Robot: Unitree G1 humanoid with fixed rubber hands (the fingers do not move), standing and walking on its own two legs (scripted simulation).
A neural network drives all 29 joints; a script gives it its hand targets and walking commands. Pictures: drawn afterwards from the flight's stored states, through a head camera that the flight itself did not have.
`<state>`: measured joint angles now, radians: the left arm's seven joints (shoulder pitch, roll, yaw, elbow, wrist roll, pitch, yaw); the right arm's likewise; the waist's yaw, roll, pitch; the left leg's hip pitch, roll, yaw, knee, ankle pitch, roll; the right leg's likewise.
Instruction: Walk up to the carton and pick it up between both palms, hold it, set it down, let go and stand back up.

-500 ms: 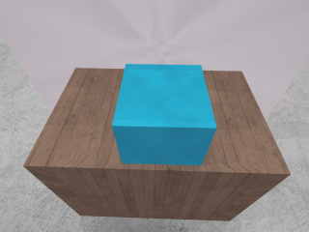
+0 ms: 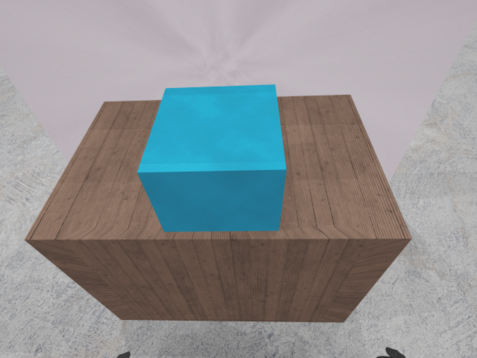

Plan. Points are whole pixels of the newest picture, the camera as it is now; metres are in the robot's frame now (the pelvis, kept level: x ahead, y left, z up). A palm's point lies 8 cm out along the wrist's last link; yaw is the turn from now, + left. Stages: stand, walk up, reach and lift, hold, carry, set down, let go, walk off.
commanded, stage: walk up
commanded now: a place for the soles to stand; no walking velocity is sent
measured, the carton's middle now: (220, 157) +0.56 +0.04 +0.00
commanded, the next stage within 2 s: none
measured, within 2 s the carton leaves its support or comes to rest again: neither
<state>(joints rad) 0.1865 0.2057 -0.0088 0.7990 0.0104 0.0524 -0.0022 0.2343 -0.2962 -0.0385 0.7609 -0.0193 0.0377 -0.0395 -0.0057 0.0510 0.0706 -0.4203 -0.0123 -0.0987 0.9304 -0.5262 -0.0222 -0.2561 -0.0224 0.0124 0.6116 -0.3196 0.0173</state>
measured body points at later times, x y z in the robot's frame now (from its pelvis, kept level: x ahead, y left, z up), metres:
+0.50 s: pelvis -0.01 -0.01 +0.01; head -0.01 -0.01 +0.46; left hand +0.00 +0.26 -0.13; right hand +0.04 -0.26 -0.13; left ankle +0.00 +0.12 -0.73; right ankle +0.01 -0.13 -0.73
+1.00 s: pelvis +0.03 +0.04 +0.01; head +0.04 +0.05 +0.45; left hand +0.01 +0.32 -0.14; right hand +0.08 -0.22 -0.13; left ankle +0.02 +0.13 -0.73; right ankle +0.01 -0.11 -0.71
